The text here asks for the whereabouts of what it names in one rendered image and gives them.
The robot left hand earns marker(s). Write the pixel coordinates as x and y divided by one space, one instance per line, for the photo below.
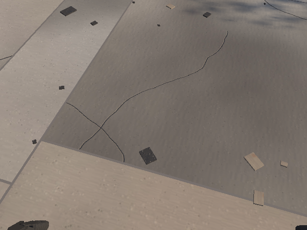
30 225

